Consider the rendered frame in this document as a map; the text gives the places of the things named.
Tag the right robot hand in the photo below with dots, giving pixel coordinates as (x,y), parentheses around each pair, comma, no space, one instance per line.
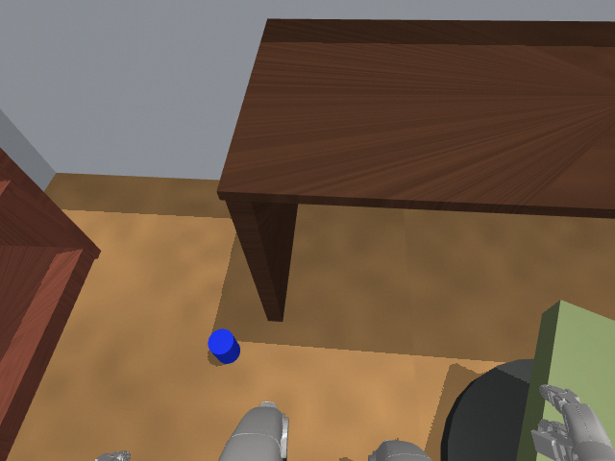
(555,440)

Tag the desk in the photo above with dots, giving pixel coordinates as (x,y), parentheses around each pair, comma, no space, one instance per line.
(493,116)

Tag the bookshelf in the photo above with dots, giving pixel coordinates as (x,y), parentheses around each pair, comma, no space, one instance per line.
(44,261)

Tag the office chair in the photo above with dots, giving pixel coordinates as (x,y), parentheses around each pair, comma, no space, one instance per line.
(492,419)

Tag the can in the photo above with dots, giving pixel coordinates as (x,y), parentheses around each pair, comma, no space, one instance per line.
(224,346)

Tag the right robot arm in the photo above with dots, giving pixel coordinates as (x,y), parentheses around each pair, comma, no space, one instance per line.
(592,451)

